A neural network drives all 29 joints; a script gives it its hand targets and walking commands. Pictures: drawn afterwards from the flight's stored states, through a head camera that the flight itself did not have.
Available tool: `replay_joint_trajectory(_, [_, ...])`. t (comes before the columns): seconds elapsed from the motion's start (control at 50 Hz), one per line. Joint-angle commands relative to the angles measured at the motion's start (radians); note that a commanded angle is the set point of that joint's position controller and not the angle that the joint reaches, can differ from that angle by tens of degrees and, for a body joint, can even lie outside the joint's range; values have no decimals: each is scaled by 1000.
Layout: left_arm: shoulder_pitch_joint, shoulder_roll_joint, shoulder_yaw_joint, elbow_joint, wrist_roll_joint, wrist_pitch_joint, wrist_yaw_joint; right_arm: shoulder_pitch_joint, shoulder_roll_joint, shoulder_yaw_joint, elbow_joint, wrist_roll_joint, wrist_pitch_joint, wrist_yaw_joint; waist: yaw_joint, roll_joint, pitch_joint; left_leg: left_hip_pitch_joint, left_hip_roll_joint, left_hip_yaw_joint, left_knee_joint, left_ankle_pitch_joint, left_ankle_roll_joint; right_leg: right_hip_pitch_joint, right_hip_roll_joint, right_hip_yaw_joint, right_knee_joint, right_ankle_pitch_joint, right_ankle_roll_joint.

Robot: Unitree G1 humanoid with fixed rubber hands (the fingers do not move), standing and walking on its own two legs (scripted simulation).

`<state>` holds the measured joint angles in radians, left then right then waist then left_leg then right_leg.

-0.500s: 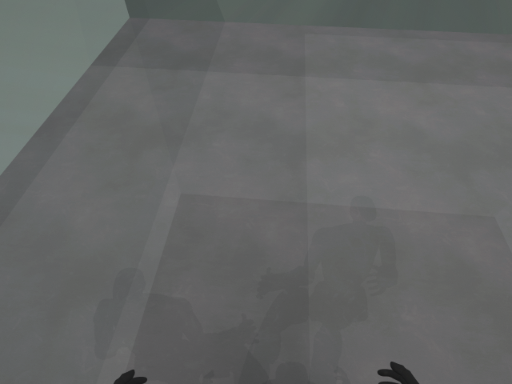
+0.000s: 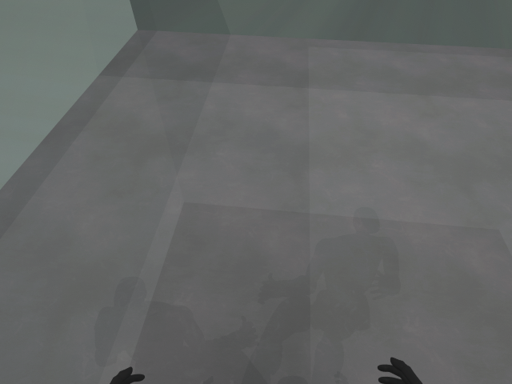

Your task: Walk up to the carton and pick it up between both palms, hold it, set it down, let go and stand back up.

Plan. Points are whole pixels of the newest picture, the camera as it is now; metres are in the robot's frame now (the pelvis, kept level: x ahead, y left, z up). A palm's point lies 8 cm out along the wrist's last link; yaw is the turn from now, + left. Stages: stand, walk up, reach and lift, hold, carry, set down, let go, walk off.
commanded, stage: stand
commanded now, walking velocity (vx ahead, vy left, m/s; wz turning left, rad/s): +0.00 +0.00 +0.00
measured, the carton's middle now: out of the picture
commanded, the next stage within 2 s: none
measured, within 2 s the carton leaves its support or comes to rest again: neither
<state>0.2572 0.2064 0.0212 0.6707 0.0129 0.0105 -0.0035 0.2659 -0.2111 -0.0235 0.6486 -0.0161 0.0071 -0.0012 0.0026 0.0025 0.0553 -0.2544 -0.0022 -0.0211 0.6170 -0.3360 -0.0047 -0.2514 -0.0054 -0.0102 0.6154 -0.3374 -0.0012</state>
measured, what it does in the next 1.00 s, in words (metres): stands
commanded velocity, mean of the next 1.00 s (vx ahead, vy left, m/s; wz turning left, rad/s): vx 0.00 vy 0.00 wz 0.00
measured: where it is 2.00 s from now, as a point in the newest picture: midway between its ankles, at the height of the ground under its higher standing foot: outside the picture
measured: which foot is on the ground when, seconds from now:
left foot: down 0.00-1.00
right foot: down 0.00-1.00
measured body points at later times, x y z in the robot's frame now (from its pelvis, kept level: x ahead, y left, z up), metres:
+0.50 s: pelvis -0.02 +0.00 +0.00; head -0.01 +0.00 +0.45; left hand +0.08 +0.24 -0.11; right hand +0.08 -0.25 -0.11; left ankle +0.00 +0.12 -0.73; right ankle +0.00 -0.12 -0.73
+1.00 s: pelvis -0.02 +0.00 +0.01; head -0.02 +0.00 +0.46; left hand +0.05 +0.24 -0.12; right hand +0.05 -0.25 -0.12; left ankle +0.00 +0.12 -0.73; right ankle +0.00 -0.12 -0.73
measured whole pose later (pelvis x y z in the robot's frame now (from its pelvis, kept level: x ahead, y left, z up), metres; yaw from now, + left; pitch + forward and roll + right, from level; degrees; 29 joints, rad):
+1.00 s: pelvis -0.02 +0.00 +0.01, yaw +1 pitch -2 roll +0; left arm 0.32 0.22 0.00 0.75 0.01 0.00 0.00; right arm 0.34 -0.23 -0.01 0.74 -0.01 0.00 0.00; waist 0.00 0.00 0.04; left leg -0.26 0.00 -0.03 0.55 -0.26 -0.01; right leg -0.25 0.00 -0.02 0.54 -0.27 -0.01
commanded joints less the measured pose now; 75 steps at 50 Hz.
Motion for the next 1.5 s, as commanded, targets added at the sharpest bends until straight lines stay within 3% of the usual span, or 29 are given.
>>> replay_joint_trajectory(0.0, [-13, 136, 44, -113, -1, -32, 7, -9, -128, -44, -107, 1, -31, -7, -1, -3, -78, 18, 74, -68, -91, 246, 34, 17, -80, 82, -102, 239, -34])
replay_joint_trajectory(0.72, [53, 155, 33, -43, -5, -37, 9, 59, -143, -33, -25, 3, -36, -7, -1, -3, -28, -4, 73, -87, -159, 106, 29, -17, -82, 103, -186, 69, -33])
replay_joint_trajectory(0.94, [73, 155, 26, -11, -5, -34, 13, 82, -148, -29, 0, 5, -34, -12, 1, 16, -33, -22, 71, -87, -170, 94, 33, -8, -81, 92, -201, 80, -31])
replay_joint_trajectory(0.96, [71, 162, 23, -14, -6, -35, 14, 81, -142, -29, 0, 7, -33, -12, -1, -13, -19, -20, 71, -88, -165, 98, 32, -17, -88, 94, -208, 76, -33])
replay_joint_trajectory(1.04, [75, 164, 25, 3, -2, -38, 15, 92, -142, -25, 12, 5, -34, -15, -7, 15, -30, -9, 71, -94, -174, 115, 31, -16, -86, 93, -208, 90, -34])
replay_joint_trajectory(1.1, [69, 157, 25, 17, -8, -36, 15, 92, -144, -25, 21, 5, -36, -15, -5, -9, -39, -13, 78, -101, -183, 104, 35, -3, -87, 90, -204, 82, -35])
replay_joint_trajectory(1.14, [70, 160, 23, 20, -7, -35, 17, 89, -148, -24, 29, 6, -37, -17, -1, 15, -19, -22, 76, -105, -187, 117, 36, 6, -90, 86, -203, 96, -33])
replay_joint_trajectory(1.24, [86, 162, 23, 42, -10, -34, 18, 100, -145, -21, 47, 6, -36, -18, 5, -8, -22, -6, 68, -97, -186, 134, 30, 0, -90, 83, -218, 86, -30])
replay_joint_trajectory(1.28, [80, 162, 22, 43, -8, -33, 20, 97, -145, -21, 50, 7, -35, -19, -3, 25, -10, -21, 68, -96, -187, 128, 27, -3, -94, 87, -220, 85, -32])
replay_joint_trajectory(1.32, [89, 167, 21, 53, -10, -32, 20, 101, -138, -19, 59, 9, -37, -20, -1, -9, -21, -4, 73, -101, -191, 129, 31, -11, -88, 87, -222, 76, -31])
replay_joint_trajectory(1.4, [98, 158, 17, 70, -12, -35, 21, 98, -153, -20, 72, 8, -38, -22, 1, 22, -32, 0, 77, -105, -194, 164, 28, 16, -88, 78, -210, 133, -25])
replay_joint_trajectory(1.44, [90, 161, 18, 66, -9, -34, 21, 103, -151, -17, 77, 9, -37, -21, 1, -19, -26, -8, 81, -107, -189, 177, 27, 31, -86, 79, -205, 139, -25])
replay_joint_trajectory(1.48, [93, 160, 17, 70, -10, -32, 22, 102, -154, -18, 83, 9, -34, -22, 0, -9, -20, -4, 77, -102, -191, 166, 24, 22, -89, 85, -211, 129, -26])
